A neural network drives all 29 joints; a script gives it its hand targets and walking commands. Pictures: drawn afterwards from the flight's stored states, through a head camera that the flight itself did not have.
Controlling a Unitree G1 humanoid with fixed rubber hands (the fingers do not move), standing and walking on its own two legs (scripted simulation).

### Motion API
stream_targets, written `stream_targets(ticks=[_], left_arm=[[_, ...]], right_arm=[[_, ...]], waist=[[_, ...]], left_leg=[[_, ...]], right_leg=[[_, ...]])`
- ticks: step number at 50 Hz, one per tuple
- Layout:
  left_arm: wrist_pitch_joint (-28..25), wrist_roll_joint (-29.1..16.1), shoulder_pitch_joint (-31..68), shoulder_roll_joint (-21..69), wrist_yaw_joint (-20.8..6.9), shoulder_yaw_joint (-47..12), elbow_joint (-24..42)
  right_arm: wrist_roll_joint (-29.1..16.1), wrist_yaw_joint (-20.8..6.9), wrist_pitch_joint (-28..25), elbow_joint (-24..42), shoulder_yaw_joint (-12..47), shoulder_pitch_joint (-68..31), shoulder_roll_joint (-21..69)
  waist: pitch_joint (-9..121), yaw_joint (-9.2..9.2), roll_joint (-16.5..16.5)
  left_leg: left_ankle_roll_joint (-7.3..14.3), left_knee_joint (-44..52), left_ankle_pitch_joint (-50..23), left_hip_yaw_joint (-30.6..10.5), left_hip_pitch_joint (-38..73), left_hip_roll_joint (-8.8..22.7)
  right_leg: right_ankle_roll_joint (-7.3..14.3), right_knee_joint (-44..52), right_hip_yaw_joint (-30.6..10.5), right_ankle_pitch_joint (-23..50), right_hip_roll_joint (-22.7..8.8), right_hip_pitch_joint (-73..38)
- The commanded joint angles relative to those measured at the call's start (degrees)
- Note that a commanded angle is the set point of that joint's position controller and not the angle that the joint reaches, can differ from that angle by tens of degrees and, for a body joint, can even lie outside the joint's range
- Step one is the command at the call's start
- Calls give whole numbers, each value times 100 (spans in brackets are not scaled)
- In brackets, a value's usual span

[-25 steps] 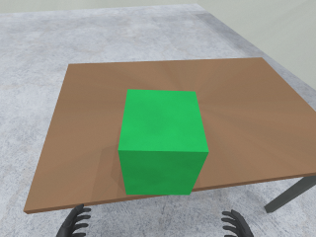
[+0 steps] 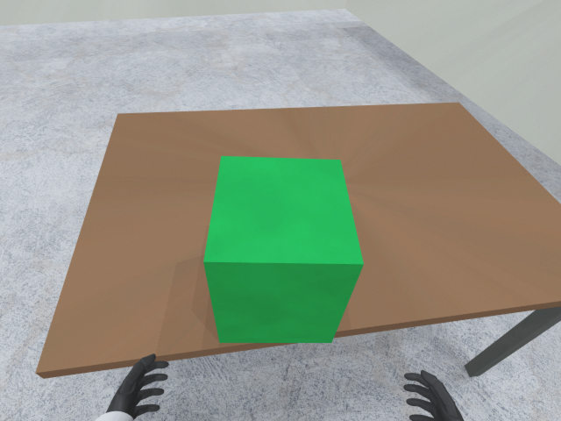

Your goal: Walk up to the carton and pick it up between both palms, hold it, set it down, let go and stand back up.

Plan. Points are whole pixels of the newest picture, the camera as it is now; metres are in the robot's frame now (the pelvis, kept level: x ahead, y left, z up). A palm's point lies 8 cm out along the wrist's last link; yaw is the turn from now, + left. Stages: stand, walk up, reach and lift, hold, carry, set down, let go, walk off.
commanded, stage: stand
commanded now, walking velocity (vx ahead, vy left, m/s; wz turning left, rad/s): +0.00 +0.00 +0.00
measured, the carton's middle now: (278, 253) +0.40 +0.02 +0.00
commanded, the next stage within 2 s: none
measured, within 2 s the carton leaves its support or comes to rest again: neither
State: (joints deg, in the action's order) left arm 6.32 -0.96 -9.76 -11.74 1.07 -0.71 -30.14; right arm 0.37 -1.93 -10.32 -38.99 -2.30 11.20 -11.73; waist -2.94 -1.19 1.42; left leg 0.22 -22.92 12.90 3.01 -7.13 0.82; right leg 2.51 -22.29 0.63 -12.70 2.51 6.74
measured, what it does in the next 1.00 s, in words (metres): shifts its weight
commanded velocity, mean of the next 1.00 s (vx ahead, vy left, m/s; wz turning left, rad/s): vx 0.00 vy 0.00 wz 0.00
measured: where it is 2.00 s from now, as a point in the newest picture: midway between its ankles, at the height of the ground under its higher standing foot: outside the picture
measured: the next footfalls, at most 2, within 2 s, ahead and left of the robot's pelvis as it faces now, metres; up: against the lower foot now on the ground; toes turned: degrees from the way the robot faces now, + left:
none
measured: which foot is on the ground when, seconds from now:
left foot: down 0.00-1.00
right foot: down 0.00-1.00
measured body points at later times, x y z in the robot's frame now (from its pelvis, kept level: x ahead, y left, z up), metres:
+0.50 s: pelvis -0.03 +0.02 +0.00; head -0.05 +0.02 +0.45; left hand +0.06 +0.28 -0.12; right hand +0.06 -0.24 -0.12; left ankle +0.00 +0.11 -0.74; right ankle +0.00 -0.09 -0.74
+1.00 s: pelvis -0.05 +0.03 -0.01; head -0.06 +0.03 +0.44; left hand -0.01 +0.29 -0.14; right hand +0.02 -0.23 -0.13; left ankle +0.00 +0.12 -0.74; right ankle +0.00 -0.09 -0.74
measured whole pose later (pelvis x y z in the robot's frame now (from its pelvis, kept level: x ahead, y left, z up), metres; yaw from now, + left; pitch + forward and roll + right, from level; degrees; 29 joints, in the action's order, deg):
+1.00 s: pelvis -0.05 +0.03 -0.01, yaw +2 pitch -2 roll +0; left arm -1.2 0.9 -23.2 -15.5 0.4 -0.9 -45.3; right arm 0.4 0.4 -1.1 -43.6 0.7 21.9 -15.9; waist 0.5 -0.3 0.0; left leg 3.0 -27.7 11.0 2.3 -14.9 -1.9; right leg -0.4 -27.3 0.6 -11.3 -0.3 14.1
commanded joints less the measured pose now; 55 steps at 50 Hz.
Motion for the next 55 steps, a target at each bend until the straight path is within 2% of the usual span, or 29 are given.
stream_targets(ticks=[1, 2, 4, 8, 15, 24, 35, 44, 55], left_arm=[[-769, 224, -364, -1011, 8, 428, -117], [-848, 235, -254, -939, -14, 411, -100], [-914, 210, -241, -789, -52, 362, -152], [-920, 179, -355, -778, -81, 332, -318], [-929, 176, -571, -955, -72, 308, -547], [-888, 165, -815, -1034, -58, 210, -812], [-868, 188, -1126, -1018, -63, 157, -1047], [-856, 184, -1359, -1010, -50, 155, -1163], [-838, 165, -1509, -1014, -19, 143, -1258]], right_arm=[[3, 304, 536, 334, -121, 195, -786], [-5, 308, 581, 330, -105, 236, -797], [-15, 314, 650, 285, -89, 259, -804], [8, 291, 698, 234, -67, 286, -888], [2, 275, 700, 105, -7, 523, -1003], [-11, 253, 732, -14, 87, 823, -1065], [-8, 250, 778, -51, 90, 999, -1147], [4, 261, 817, -91, 76, 1132, -1138], [-4, 284, 837, -165, 99, 1213, -1081]], waist=[[932, 81, -271], [1013, 102, -178], [717, 135, -14], [264, 132, -103], [305, 111, -122], [24, 96, -180], [-130, 80, -246], [-140, 104, -211], [-100, 115, -166]], left_leg=[[194, -213, -1536, -652, 117, 623], [205, -235, -1606, -677, 105, 658], [159, -177, -1247, -684, -22, 621], [135, -76, -966, -731, -255, 605], [155, 87, -562, -827, -393, 587], [160, 313, 319, -918, -817, 531], [180, 605, 1346, -1129, -1264, 542], [186, 565, 1421, -1162, -1234, 525], [178, 388, 895, -1096, -1050, 491]], right_leg=[[-107, 5, -725, 1681, -900, 76], [-107, -19, -719, 1738, -903, 50], [-132, 108, -693, 1452, -845, 264], [-123, 220, -697, 1177, -831, 472], [-112, 253, -686, 639, -826, 353], [-149, 236, -689, -137, -804, 508], [-192, 40, -613, -590, -695, 656], [-190, -4, -630, -691, -686, 858], [-164, 6, -695, -442, -744, 901]])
